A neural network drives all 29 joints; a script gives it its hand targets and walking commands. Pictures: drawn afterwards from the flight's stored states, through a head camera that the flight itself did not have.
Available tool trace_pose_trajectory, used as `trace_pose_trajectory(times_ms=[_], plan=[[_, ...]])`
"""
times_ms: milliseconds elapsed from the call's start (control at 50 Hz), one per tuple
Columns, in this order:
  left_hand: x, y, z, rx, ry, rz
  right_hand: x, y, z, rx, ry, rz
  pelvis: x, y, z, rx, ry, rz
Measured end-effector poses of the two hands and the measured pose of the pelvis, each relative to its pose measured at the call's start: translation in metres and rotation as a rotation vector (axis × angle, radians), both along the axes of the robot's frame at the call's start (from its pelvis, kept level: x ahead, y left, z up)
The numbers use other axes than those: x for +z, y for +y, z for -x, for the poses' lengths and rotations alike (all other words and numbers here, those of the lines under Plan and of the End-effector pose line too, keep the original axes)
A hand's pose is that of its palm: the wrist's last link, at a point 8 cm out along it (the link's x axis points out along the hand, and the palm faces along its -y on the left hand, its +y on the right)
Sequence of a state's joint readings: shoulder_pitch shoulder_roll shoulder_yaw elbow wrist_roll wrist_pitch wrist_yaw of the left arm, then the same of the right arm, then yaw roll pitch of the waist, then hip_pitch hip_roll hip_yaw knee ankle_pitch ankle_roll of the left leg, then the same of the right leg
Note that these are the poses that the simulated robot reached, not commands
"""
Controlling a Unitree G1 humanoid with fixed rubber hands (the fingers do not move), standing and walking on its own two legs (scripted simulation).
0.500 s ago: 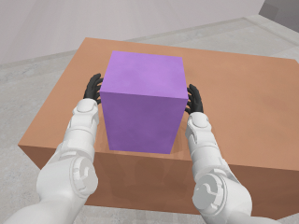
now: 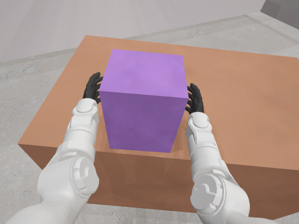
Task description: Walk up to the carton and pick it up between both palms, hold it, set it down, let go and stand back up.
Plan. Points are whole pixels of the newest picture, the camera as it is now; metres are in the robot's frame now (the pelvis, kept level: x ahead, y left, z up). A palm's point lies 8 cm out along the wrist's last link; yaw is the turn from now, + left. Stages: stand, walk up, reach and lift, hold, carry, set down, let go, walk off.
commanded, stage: set down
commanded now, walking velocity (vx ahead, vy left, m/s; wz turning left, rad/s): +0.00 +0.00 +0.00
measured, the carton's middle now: (143, 105) +0.46 +0.06 +0.06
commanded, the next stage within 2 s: none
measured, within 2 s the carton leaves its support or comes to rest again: neither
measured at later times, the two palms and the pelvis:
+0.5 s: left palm (93, 103) +0.43 +0.21 +0.08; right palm (195, 111) +0.43 -0.09 +0.09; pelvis +0.00 +0.01 +0.00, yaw +0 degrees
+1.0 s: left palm (80, 86) +0.43 +0.23 +0.14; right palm (218, 93) +0.44 -0.14 +0.15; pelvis -0.01 +0.02 -0.01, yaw -1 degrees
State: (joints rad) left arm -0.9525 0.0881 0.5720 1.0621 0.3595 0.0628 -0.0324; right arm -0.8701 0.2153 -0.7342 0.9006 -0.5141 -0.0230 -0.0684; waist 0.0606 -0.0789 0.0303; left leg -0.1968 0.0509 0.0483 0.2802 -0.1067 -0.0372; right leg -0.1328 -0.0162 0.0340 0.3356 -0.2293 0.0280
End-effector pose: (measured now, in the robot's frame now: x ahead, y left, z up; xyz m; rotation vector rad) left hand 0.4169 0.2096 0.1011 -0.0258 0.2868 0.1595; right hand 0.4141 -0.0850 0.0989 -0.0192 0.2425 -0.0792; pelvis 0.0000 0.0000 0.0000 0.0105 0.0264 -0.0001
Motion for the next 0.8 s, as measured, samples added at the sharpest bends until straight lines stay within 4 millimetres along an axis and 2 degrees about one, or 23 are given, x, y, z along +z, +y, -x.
trace_pose_trajectory(times_ms=[260, 540, 620, 800], plan=[[-0.003, 0.000, -0.002, 0.021, -0.014, -0.005, -0.003, 0.000, -0.001, -0.002, 0.002, -0.042, 0.000, 0.001, 0.001, -0.001, 0.006, 0.001], [-0.028, 0.000, -0.009, -0.019, 0.060, -0.043, -0.014, -0.006, -0.015, 0.012, 0.088, -0.027, -0.004, 0.017, 0.002, -0.002, 0.153, 0.024], [-0.033, 0.002, -0.010, -0.009, 0.065, -0.034, -0.010, -0.009, -0.022, 0.005, 0.080, -0.032, -0.006, 0.021, 0.002, -0.003, 0.197, 0.030], [-0.001, 0.016, -0.012, 0.012, 0.018, -0.059, 0.022, -0.036, -0.029, -0.031, 0.047, -0.038, -0.006, 0.020, 0.006, -0.006, 0.199, 0.034]])
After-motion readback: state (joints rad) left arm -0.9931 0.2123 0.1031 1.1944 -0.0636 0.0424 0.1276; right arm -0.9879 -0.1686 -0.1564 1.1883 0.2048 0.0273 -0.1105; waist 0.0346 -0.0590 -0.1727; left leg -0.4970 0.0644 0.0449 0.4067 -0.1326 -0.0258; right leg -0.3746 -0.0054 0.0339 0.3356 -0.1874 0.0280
